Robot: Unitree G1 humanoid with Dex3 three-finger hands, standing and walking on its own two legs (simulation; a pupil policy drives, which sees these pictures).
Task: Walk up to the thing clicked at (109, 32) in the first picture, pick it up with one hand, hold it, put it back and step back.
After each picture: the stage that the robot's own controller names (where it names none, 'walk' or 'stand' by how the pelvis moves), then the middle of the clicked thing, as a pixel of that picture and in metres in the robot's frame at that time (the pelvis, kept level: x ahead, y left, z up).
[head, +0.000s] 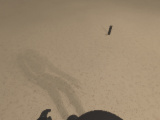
stand; (109, 30) +2.23 -0.50 -0.65
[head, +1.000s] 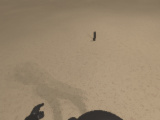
walk; (94, 36) +2.13 -0.02 -0.62
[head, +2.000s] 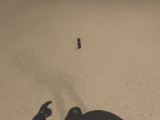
walk; (79, 43) +1.49 +0.33 -0.64
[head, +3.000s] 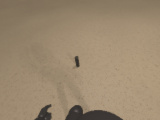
walk; (77, 61) +1.02 +0.30 -0.65
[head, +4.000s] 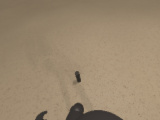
walk; (78, 77) +0.68 +0.26 -0.65
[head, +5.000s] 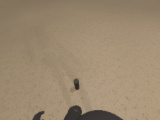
walk; (76, 84) +0.50 +0.20 -0.63
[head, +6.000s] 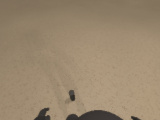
stand; (72, 95) +0.40 +0.21 -0.65
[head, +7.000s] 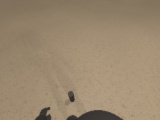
stand; (71, 97) +0.38 +0.22 -0.66
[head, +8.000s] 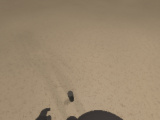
stand; (71, 96) +0.39 +0.22 -0.66
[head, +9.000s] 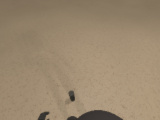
stand; (72, 96) +0.40 +0.21 -0.66
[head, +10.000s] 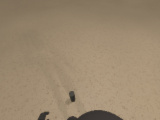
stand; (72, 96) +0.39 +0.21 -0.66
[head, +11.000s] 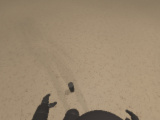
go down; (71, 87) +0.41 +0.21 -0.64
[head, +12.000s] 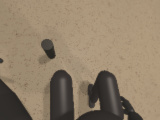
go down; (49, 50) +0.47 +0.27 -0.22
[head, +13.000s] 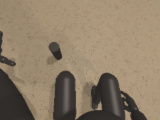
close in; (56, 52) +0.47 +0.26 -0.25
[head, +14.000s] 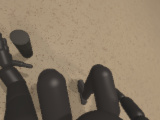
close in; (24, 47) +0.45 +0.31 -0.16
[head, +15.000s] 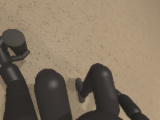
lift; (19, 47) +0.44 +0.31 -0.16
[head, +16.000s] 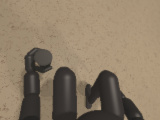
lift; (44, 61) +0.33 +0.28 -0.10
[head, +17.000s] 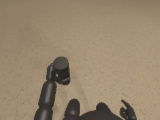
lift; (63, 73) +0.31 +0.17 +0.05
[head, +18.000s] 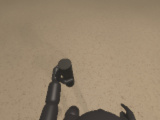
hold; (67, 75) +0.32 +0.15 +0.02
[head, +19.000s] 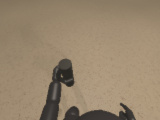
crouch; (67, 75) +0.32 +0.15 +0.02
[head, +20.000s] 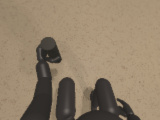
crouch; (53, 53) +0.44 +0.22 -0.05
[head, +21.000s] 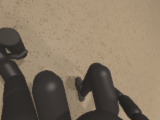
lower; (16, 47) +0.44 +0.30 -0.17
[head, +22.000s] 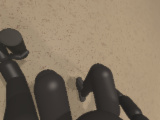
lower; (17, 47) +0.43 +0.31 -0.16
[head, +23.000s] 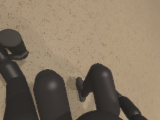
lower; (17, 48) +0.43 +0.31 -0.16
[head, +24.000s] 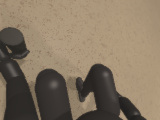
lower; (18, 46) +0.43 +0.32 -0.16
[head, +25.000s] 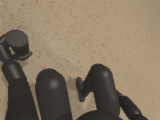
loosen; (21, 48) +0.43 +0.30 -0.15
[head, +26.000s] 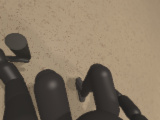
withdraw; (21, 51) +0.42 +0.30 -0.16
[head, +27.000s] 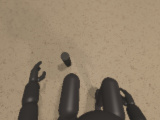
walk; (66, 60) +0.46 +0.23 -0.31
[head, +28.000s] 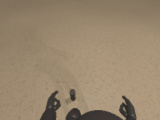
stand; (72, 95) +0.38 +0.19 -0.59
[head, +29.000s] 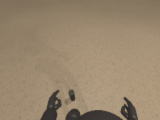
stand; (72, 95) +0.39 +0.20 -0.60
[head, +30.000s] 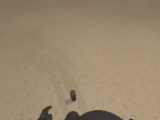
stand; (73, 96) +0.39 +0.19 -0.63
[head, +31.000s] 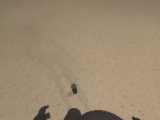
walk; (74, 89) +0.41 +0.19 -0.65
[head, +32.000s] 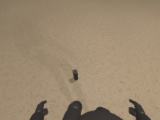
walk; (75, 75) +0.58 +0.21 -0.63
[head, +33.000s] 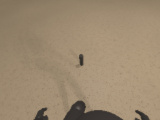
walk; (81, 60) +0.90 +0.21 -0.64
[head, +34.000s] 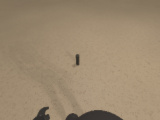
stand; (77, 60) +1.06 +0.22 -0.64
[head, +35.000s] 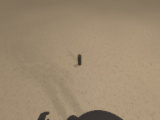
stand; (79, 60) +1.06 +0.19 -0.66
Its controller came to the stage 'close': yes
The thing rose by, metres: 0.68
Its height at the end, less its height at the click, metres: +0.00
